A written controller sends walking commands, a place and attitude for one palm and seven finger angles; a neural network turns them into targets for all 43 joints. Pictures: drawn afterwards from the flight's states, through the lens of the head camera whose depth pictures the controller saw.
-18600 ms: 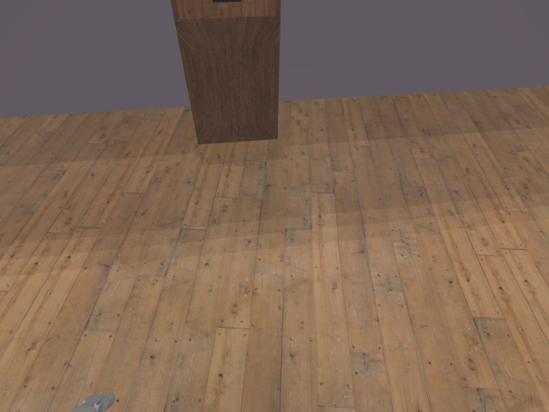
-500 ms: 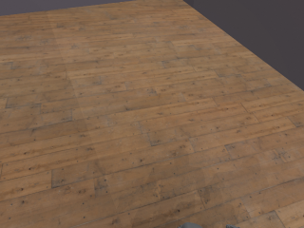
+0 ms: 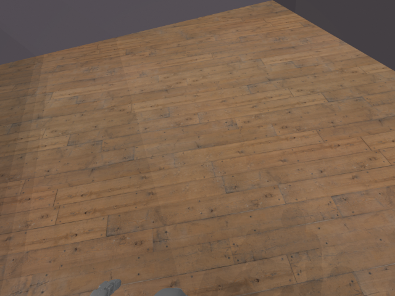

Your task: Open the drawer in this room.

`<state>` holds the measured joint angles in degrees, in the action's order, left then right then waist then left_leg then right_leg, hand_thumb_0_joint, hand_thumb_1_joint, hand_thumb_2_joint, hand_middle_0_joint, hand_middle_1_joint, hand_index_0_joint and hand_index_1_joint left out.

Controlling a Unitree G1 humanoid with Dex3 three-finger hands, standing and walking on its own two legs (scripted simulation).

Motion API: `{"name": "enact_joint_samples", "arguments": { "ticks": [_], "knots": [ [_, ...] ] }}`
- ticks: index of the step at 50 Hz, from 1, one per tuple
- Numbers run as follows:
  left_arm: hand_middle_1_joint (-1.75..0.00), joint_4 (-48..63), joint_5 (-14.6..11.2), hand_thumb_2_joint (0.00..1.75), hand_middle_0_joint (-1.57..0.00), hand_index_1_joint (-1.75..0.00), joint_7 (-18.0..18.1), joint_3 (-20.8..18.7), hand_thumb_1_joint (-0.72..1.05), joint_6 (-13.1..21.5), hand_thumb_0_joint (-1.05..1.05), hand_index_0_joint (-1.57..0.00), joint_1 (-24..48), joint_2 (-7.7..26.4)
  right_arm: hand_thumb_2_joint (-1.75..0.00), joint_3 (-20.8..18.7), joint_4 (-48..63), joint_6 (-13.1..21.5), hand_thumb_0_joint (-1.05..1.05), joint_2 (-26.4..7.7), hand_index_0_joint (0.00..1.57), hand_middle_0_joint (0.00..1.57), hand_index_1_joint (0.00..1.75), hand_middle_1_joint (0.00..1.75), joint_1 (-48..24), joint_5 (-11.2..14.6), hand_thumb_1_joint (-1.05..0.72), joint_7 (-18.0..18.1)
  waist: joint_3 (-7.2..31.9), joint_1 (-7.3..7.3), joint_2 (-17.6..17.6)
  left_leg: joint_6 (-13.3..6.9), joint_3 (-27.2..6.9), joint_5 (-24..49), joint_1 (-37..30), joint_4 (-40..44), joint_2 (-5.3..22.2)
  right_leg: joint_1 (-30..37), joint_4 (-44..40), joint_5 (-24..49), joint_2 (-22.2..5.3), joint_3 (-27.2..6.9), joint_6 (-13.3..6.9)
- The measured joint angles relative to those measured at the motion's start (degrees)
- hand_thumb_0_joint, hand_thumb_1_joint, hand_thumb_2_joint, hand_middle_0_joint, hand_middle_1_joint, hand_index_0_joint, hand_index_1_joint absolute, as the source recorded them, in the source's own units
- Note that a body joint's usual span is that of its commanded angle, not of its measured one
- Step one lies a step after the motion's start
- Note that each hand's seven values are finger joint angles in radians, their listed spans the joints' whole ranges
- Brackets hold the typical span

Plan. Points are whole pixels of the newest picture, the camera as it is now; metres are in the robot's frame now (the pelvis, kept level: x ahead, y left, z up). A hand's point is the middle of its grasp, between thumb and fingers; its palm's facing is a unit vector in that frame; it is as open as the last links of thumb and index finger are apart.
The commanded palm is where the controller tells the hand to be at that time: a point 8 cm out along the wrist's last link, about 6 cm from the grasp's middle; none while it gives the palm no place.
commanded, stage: turn or walk to find it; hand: left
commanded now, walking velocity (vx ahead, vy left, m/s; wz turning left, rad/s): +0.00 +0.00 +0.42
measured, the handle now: out of the picture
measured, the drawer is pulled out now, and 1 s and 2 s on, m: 0.00 0.00 0.00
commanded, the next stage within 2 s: none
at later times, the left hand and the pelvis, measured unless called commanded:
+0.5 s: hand out of the picture -0.10 +0.22 -0.19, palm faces +0.32 -0.92 -0.25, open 7.3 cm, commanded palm none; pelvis -0.03 +0.03 -0.01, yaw +14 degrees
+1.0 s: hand out of the picture +0.00 +0.23 -0.15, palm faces +0.39 -0.88 -0.28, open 7.3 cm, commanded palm none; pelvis -0.04 +0.00 -0.01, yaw +24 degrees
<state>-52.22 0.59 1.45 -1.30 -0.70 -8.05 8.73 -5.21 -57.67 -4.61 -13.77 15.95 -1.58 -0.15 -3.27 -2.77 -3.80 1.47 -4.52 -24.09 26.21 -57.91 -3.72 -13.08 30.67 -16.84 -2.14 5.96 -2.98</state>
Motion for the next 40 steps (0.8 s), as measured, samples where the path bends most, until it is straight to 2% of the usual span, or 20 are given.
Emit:
{"name": "enact_joint_samples", "arguments": {
  "ticks": [2,4,11,15,20,22,24,26,28,32,36,40],
  "knots": [
    [-0.3,-0.48,-0.02,0.9,-0.2,-0.3,0.05,-0.05,0.91,-0.11,0.0,-0.21,-1.04,-0.35,-0.9,-0.34,-0.01,-0.1,0.01,-0.53,0.2,0.2,0.3,0.3,-0.11,-0.15,-0.91,-0.28,0.08,0.02,0.01,0.68,0.78,2.43,1.61,-6.5,1.38,0.88,-1.6,0.86,-0.5,1.05,-0.05],
    [-0.3,-0.94,-0.05,0.9,-0.2,-0.3,0.04,-0.05,0.9,0.09,0.0,-0.21,-1.99,-0.56,-0.9,-0.49,-0.01,-0.04,0.01,-0.89,0.2,0.2,0.3,0.3,-0.12,-0.16,-0.91,-0.4,0.07,0.11,0.09,1.49,0.85,4.45,2.04,-9.53,2.75,1.45,-2.75,1.46,-0.91,2.28,-0.25],
    [-0.3,-2.13,0.23,0.9,-0.2,-0.3,0.2,-0.49,0.91,0.9,0.0,-0.21,-5.61,-0.28,-0.9,-0.24,-0.93,-0.67,0.01,-1.29,0.2,0.2,0.3,0.3,-1.64,-0.13,-0.91,-0.36,-0.15,2.17,1.14,3.15,0.85,4.47,-0.54,-7.67,5.68,1.58,-3.76,1.92,-2.17,6.17,-0.6],
    [-0.3,-3.28,0.69,0.9,-0.2,-0.3,0.16,-0.61,0.91,0.78,0.0,-0.21,-7.63,0.44,-0.9,0.26,-0.69,-0.72,0.01,-1.19,0.2,0.2,0.3,0.29,-4.24,0.09,-0.91,-0.27,-0.73,3.54,1.93,3.08,2.54,1.22,-3.08,-1.63,6.1,0.94,-3.34,1.99,-3.05,7.88,-0.27],
    [-0.3,-4.85,1.14,0.9,-0.2,-0.3,-0.03,-1.18,0.91,0.21,0.0,-0.21,-9.1,2.11,-0.9,1.28,0.87,0.3,0.01,-0.35,0.2,0.2,0.3,0.29,-8.13,0.72,-0.91,-0.22,-1.6,5.3,3.65,2.02,6.17,-2.11,-7.47,10.75,5.71,-0.44,-1.36,1.64,-4.7,9.83,0.74],
    [-0.3,-5.48,1.11,0.9,-0.2,-0.3,-0.12,-1.53,0.91,-0.02,0.0,-0.21,-9.39,3.0,-0.9,1.69,1.73,1.01,0.01,0.1,0.2,0.2,0.3,0.29,-9.42,0.91,-0.91,-0.19,-1.72,5.73,4.38,1.48,7.57,-0.36,-9.84,17.03,5.3,-1.15,0.32,1.07,-5.53,10.74,1.49],
    [-0.3,-5.85,0.71,0.9,-0.2,-0.3,-0.2,-1.85,0.91,-0.44,0.0,-0.21,-10.01,3.83,-0.9,2.12,2.76,2.1,0.01,0.29,0.2,0.2,0.3,0.29,-10.05,0.94,-0.91,-0.34,-1.2,5.68,4.65,0.45,8.28,6.13,-13.21,25.89,5.13,-2.47,3.75,-0.42,-6.38,11.74,2.57],
    [-0.3,-6.49,0.37,0.9,-0.2,-0.3,-0.11,-2.07,0.91,-1.67,0.0,-0.2,-9.45,5.09,-0.9,2.39,3.2,2.89,0.01,1.41,0.2,0.2,0.3,0.29,-10.75,0.74,-0.91,-0.3,-1.57,5.98,6.52,-1.87,8.4,6.18,-13.04,24.97,3.77,-5.36,11.3,-7.92,-6.64,7.71,4.61],
    [-0.3,-6.82,0.42,0.9,-0.2,-0.3,-0.03,-2.14,0.91,-2.85,0.01,-0.2,-8.82,5.63,-0.9,3.02,3.49,3.06,0.01,2.17,0.2,0.2,0.3,0.3,-10.55,0.47,-0.91,-0.12,-1.17,5.95,6.79,-3.33,7.82,5.43,-13.64,25.33,3.48,-8.22,19.3,-12.26,-5.1,3.6,5.64],
    [-0.3,-6.2,0.4,0.9,-0.2,-0.3,-0.62,-2.12,0.91,-2.91,0.01,-0.2,-6.45,5.51,-0.9,3.63,3.2,3.01,0.01,2.76,0.2,0.2,0.3,0.3,-9.54,0.32,-0.9,0.59,-0.54,5.23,5.55,-4.03,5.56,7.93,-15.14,29.42,3.22,-12.2,28.95,-8.84,-3.45,-0.95,6.91],
    [-0.3,-4.56,0.3,0.9,-0.2,-0.3,-0.74,-1.99,0.91,-2.15,0.01,-0.2,-4.09,5.4,-0.9,3.76,2.73,3.21,0.01,3.33,0.2,0.21,0.3,0.3,-8.24,0.46,-0.9,0.59,-0.54,4.71,5.28,-4.28,4.29,10.12,-15.78,32.34,2.47,-13.66,30.72,-5.76,-3.41,-3.48,7.89],
    [-0.3,-3.3,0.2,0.9,-0.2,-0.3,-0.55,-1.95,0.91,-2.23,0.0,-0.2,-1.75,5.21,-0.9,3.44,2.45,3.17,0.01,3.73,0.2,0.21,0.3,0.3,-6.31,0.3,-0.9,0.46,-0.55,3.44,5.05,-4.09,2.98,11.06,-14.95,32.99,1.82,-12.89,27.92,-5.89,-3.05,-4.51,8.31]
  ]
}}
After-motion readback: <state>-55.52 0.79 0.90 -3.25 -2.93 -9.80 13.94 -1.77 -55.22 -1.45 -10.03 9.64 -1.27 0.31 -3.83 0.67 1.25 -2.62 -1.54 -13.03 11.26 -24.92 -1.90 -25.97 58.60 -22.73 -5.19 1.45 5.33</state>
